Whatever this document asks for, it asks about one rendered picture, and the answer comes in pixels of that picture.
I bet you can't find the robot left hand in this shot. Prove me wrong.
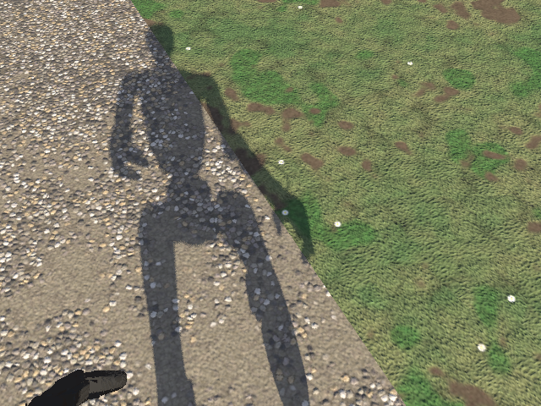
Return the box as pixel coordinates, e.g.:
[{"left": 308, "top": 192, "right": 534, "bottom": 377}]
[{"left": 25, "top": 370, "right": 127, "bottom": 406}]

